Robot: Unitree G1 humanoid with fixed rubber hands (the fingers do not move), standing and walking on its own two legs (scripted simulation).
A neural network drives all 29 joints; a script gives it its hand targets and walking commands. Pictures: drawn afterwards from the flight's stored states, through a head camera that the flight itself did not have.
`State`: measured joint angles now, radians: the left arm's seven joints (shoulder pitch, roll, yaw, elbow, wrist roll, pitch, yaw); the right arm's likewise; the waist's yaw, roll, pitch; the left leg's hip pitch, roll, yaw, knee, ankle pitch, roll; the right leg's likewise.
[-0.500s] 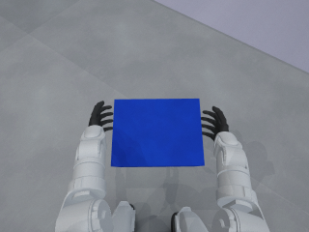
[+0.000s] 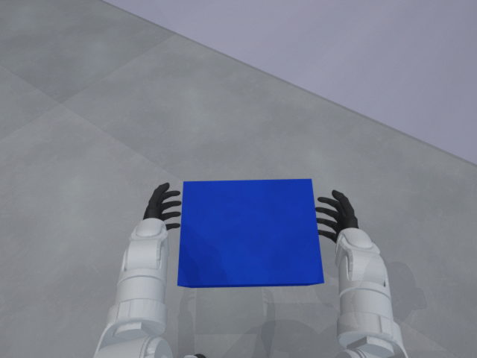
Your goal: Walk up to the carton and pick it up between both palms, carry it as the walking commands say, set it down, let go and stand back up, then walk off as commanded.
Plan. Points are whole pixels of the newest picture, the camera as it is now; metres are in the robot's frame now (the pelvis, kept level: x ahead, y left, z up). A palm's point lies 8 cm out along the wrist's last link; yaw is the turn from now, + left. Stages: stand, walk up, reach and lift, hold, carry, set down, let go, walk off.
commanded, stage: reach and lift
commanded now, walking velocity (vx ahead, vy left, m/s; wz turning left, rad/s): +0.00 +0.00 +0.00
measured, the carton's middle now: (248, 236) +0.36 -0.01 -0.09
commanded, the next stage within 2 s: hold in 1.54 s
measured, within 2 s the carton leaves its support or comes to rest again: neither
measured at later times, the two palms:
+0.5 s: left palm (151, 218) +0.32 +0.15 +0.06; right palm (367, 227) +0.30 -0.19 +0.06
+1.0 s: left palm (148, 222) +0.31 +0.15 +0.06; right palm (365, 229) +0.30 -0.18 +0.06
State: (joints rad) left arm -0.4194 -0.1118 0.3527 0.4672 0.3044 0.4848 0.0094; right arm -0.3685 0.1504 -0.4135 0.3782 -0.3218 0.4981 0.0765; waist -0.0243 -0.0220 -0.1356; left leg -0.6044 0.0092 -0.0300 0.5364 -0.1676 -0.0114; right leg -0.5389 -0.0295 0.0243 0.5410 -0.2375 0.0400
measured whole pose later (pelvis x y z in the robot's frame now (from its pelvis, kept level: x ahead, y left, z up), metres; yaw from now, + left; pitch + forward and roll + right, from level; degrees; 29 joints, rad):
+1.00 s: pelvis +0.03 -0.01 +0.02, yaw -1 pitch -4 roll +0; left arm -0.20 -0.14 0.24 0.13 0.31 0.73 -0.04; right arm -0.19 0.14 -0.24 0.14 -0.29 0.72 0.04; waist 0.00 -0.02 0.03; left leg -0.05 0.02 -0.02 0.23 -0.10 -0.03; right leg 0.00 -0.03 0.03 0.24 -0.17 0.03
